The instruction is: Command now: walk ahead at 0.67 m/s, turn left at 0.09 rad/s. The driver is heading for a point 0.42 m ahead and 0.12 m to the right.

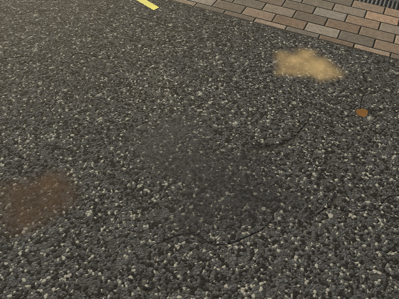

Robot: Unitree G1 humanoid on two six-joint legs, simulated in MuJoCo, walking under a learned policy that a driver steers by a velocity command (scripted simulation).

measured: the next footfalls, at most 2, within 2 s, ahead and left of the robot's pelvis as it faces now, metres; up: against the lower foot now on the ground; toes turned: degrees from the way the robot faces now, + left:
left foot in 0.22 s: +0.42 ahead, +0.10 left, +0.00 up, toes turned -9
right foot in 0.62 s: +0.30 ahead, -0.14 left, +0.00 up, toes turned -19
